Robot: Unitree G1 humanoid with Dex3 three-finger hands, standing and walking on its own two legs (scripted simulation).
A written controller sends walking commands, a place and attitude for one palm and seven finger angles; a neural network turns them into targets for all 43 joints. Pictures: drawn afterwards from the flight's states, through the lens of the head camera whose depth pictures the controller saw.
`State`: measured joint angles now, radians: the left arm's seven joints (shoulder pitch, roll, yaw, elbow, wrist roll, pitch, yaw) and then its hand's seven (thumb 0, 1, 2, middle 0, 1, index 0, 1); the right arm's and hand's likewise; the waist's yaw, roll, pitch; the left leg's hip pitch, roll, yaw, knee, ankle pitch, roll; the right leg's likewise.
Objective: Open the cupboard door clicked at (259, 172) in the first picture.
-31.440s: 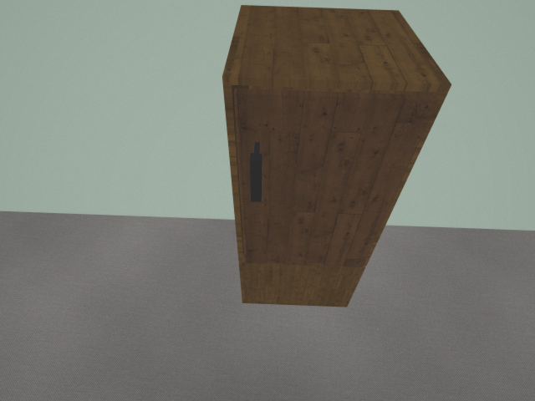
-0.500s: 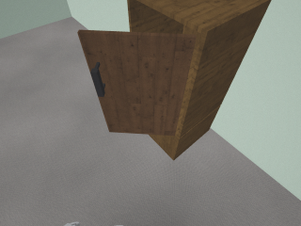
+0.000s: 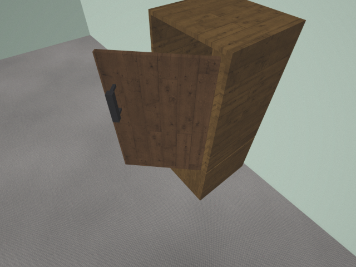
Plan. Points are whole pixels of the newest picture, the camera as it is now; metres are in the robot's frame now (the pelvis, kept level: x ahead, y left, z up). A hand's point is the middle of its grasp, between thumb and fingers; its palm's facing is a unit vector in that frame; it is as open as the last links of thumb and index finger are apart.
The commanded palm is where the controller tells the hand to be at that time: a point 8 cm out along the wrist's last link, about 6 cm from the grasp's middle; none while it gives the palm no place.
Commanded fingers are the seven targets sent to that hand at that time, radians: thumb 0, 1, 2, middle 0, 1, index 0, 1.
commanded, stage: look again from close up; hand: left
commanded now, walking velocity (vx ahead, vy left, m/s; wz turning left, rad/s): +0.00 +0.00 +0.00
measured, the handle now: (115, 103) +0.61 +0.25 -0.01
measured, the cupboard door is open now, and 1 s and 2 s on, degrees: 46 46 46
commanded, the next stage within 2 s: shuffle to correct the standing spot in 0.60 s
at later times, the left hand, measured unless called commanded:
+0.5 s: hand out of the picture +0.04 +0.24 -0.17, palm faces +0.03 -0.96 -0.26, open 7.3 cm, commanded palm none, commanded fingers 0.00 0.90 0.90 -0.20 -0.30 -0.20 -0.30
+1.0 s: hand out of the picture -0.08 +0.22 -0.18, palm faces +0.05 -0.99 -0.16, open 7.3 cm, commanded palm none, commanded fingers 0.00 0.90 0.90 -0.20 -0.30 -0.20 -0.30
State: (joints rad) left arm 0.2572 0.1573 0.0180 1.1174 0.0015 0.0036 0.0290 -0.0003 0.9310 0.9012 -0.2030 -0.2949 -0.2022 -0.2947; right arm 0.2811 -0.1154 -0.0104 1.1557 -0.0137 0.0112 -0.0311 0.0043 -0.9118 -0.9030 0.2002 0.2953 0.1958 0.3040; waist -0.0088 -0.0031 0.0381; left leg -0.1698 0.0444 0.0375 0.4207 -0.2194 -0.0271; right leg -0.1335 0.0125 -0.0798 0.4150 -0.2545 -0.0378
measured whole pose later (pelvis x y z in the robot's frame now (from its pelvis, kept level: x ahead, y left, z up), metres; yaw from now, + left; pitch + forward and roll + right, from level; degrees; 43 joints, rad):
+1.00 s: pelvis -0.02 +0.06 -0.01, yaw -1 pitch -3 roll -1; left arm 0.45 0.12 0.02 1.09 0.03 0.00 0.02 0.00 0.91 0.90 -0.20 -0.29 -0.20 -0.29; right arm 0.38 -0.16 -0.02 1.12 -0.01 0.02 -0.01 0.01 -0.91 -0.90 0.20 0.30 0.20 0.30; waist 0.00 0.01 0.01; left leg -0.24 -0.02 0.08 0.55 -0.29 0.07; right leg -0.20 -0.05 -0.02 0.52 -0.30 0.01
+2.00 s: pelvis +0.06 +0.05 -0.01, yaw +0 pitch -2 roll +1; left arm 0.29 0.19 0.01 0.93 0.02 0.03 0.05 0.00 0.92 0.90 -0.20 -0.30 -0.20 -0.29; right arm 0.22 -0.19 -0.04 0.94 -0.02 -0.01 -0.03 0.01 -0.92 -0.90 0.20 0.30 0.20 0.30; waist 0.01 0.00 0.04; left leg -0.20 -0.02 0.13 0.56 -0.33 0.06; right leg -0.28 -0.04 -0.08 0.62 -0.31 -0.01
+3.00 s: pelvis +0.02 +0.08 -0.01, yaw -1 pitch -2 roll +0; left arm 0.39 0.10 0.00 1.09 0.03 -0.01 0.05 0.00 0.91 0.90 -0.20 -0.29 -0.20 -0.29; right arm 0.31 -0.11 -0.02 1.12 -0.01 -0.01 -0.02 0.01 -0.91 -0.90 0.20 0.30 0.20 0.30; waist 0.00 -0.01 0.01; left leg -0.22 -0.05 0.14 0.45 -0.22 0.10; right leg -0.27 -0.05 -0.06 0.46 -0.15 0.02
